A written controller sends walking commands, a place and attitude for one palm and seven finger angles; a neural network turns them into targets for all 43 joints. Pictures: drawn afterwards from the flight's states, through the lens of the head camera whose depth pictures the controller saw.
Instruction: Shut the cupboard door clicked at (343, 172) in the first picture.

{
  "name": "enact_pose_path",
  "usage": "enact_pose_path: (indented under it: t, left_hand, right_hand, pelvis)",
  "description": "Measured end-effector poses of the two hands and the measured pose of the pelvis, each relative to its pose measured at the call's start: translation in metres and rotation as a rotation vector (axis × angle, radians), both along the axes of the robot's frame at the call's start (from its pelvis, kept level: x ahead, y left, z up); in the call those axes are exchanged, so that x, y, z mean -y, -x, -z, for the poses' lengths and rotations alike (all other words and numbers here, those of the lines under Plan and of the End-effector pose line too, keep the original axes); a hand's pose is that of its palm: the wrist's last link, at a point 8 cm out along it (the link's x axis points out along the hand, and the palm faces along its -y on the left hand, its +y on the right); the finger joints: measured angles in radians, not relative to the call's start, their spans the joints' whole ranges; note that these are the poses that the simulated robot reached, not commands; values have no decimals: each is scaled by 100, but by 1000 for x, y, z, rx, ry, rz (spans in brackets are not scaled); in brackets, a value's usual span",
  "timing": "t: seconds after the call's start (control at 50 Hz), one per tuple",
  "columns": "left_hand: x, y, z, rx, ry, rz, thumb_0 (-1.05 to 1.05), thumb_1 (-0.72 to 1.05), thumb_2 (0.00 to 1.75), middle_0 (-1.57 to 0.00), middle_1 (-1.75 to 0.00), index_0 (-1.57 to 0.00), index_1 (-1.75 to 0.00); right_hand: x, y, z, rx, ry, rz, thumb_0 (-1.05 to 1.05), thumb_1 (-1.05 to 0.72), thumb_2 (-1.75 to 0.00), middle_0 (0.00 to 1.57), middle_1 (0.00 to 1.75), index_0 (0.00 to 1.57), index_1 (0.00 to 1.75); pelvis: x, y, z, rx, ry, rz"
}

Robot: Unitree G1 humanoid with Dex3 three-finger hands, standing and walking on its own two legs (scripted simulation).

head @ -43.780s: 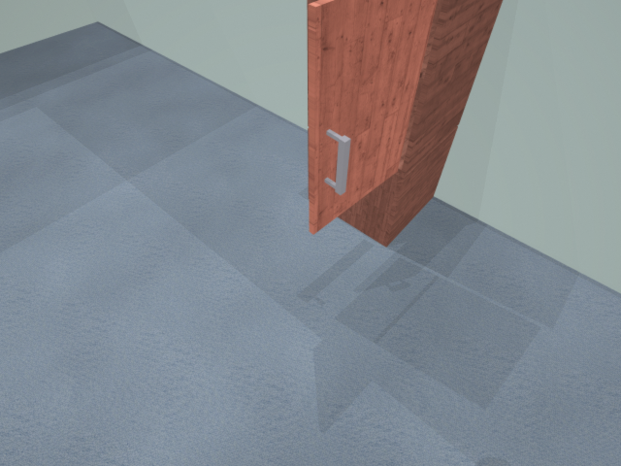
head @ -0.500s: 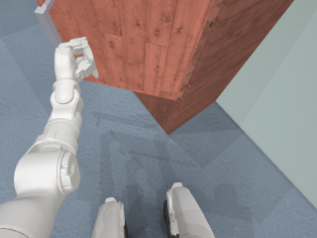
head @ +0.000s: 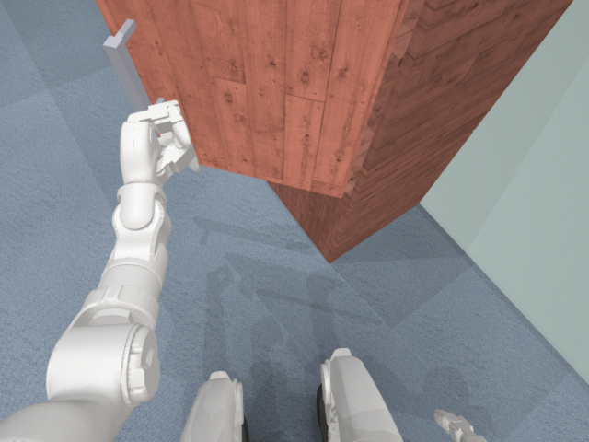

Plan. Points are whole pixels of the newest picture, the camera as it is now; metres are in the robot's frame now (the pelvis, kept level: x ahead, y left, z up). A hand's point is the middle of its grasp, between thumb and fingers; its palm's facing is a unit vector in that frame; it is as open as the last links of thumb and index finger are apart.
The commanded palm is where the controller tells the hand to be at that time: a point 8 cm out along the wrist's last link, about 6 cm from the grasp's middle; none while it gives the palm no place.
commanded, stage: draw the hand back to the body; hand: left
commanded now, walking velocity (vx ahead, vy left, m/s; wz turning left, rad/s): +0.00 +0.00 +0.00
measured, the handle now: (140, 79) +0.64 +0.18 +0.03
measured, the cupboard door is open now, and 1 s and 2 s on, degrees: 41 41 41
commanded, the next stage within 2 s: step back with the hand held close in 1.46 s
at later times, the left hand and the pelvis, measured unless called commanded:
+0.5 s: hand (77, 223) +0.34 +0.17 +0.15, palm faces +0.05 -0.98 -0.17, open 3.1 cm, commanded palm +0.31 +0.23 +0.18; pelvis +0.03 +0.01 +0.09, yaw +0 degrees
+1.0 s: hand out of the picture +0.27 +0.27 +0.26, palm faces +0.43 -0.81 -0.40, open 5.5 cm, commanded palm +0.22 +0.30 +0.29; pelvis +0.07 +0.01 +0.13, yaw +1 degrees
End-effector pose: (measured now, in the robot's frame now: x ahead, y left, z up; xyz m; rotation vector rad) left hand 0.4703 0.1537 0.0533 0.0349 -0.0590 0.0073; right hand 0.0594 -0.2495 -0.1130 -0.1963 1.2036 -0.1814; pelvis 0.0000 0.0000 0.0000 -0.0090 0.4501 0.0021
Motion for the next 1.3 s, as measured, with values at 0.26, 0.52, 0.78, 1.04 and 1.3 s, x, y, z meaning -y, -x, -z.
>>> enact_pose_path:
  t: [0.26,0.52,0.78,1.04,1.3]
  left_hand:
    - [-51,93,-75,15,10,-40,2,90,90,-130,-150,-130,-150]
    - [-75,154,-108,-110,-152,-75,2,90,90,-117,-136,-118,-137]
    - [-118,198,-186,-39,-272,-302,2,90,90,-84,-100,-85,-101]
    - [-152,251,-239,39,-417,-468,2,89,90,-49,-62,-50,-62]
    - [-158,272,-242,44,-422,-520,1,89,90,-24,-34,-24,-34]
  right_hand:
    - [-1,-30,-67,141,5,-8,1,-91,-90,21,30,20,30]
    - [-10,-126,-135,448,45,-38,1,-91,-90,20,30,20,30]
    - [-54,-176,-158,532,-45,-139,1,-91,-90,20,30,20,30]
    - [-47,-182,-159,533,-37,-179,1,-91,-90,21,30,20,30]
    - [-36,-168,-158,531,-20,-162,1,-91,-90,20,30,20,30]
  pelvis:
    - [1,-14,-59,182,-1,-3]
    - [-6,-29,-92,330,-4,0]
    - [-10,-56,-119,444,-3,-9]
    - [-7,-65,-126,484,0,-9]
    - [-4,-54,-128,504,-5,-2]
